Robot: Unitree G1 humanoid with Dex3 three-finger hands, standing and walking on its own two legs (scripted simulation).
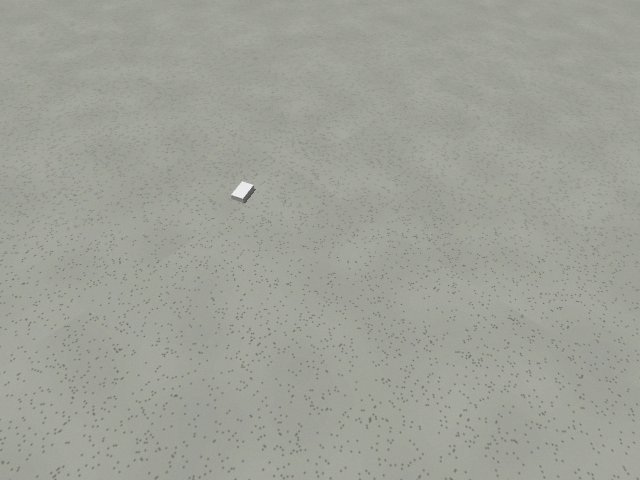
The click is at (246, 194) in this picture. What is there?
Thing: flat box
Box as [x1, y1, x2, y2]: [231, 181, 253, 202]
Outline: 242,181 231,194 231,197 233,199 243,202 252,191 253,185
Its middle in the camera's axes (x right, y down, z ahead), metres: -0.37 -0.23 +1.80
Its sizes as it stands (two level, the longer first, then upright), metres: 0.102 0.062 0.026
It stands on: the floor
